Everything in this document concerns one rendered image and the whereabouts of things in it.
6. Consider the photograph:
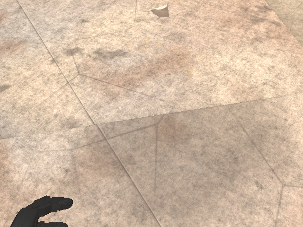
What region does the left robot hand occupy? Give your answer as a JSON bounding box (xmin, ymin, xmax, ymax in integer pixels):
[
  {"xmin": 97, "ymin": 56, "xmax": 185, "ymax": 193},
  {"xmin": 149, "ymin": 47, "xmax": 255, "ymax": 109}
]
[{"xmin": 10, "ymin": 196, "xmax": 73, "ymax": 227}]

